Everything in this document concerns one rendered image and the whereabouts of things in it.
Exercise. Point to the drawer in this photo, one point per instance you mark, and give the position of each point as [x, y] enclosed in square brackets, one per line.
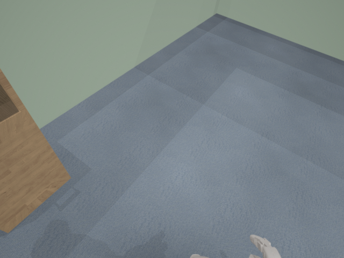
[7, 107]

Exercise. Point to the right robot hand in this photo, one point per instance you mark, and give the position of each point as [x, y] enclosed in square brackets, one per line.
[264, 246]

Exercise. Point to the cabinet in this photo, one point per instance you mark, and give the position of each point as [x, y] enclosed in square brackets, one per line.
[30, 171]

